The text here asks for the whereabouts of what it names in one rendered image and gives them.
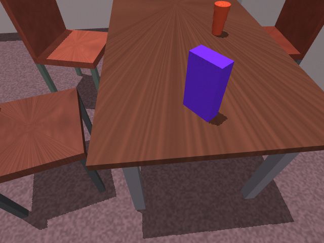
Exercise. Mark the chair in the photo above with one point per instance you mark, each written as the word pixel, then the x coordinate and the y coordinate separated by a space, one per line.
pixel 41 28
pixel 40 133
pixel 297 26

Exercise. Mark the table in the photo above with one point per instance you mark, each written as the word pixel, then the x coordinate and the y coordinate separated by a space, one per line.
pixel 271 106

